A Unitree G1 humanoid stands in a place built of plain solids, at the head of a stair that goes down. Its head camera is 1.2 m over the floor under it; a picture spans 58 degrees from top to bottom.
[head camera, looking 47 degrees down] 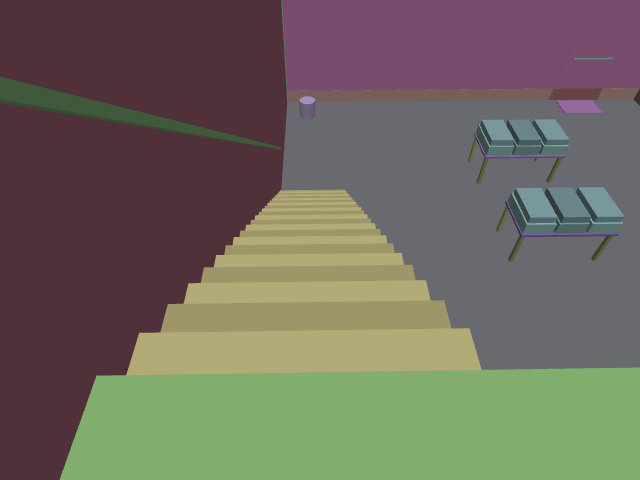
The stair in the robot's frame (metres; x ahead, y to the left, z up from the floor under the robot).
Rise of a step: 0.19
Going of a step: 0.26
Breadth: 1.21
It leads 1 degrees to the left of straight ahead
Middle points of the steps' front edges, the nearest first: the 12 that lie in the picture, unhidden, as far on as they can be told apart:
0.59 0.05 0.00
0.84 0.05 -0.18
1.10 0.06 -0.37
1.35 0.06 -0.55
1.61 0.07 -0.74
1.86 0.07 -0.92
2.12 0.07 -1.11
2.37 0.08 -1.29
2.63 0.08 -1.48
2.88 0.09 -1.66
3.14 0.09 -1.85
3.39 0.09 -2.03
